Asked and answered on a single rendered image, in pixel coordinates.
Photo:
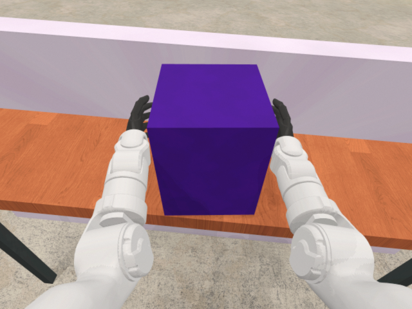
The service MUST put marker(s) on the robot right hand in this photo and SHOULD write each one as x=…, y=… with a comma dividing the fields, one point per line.
x=283, y=119

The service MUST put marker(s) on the carton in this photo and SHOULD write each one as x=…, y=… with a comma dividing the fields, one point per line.
x=212, y=131

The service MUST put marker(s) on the robot left hand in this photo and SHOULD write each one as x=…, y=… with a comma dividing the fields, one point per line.
x=138, y=116

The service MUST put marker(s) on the table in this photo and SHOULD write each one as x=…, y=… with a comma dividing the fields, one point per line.
x=56, y=163

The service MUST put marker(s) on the left robot upper arm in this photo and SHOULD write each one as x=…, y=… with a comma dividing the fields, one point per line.
x=109, y=262

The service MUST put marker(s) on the right robot upper arm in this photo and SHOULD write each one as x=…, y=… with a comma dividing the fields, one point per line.
x=337, y=263

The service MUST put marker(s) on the right robot forearm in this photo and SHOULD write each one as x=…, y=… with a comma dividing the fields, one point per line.
x=301, y=189

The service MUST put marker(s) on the left robot forearm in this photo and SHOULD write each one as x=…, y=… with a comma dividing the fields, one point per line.
x=123, y=197

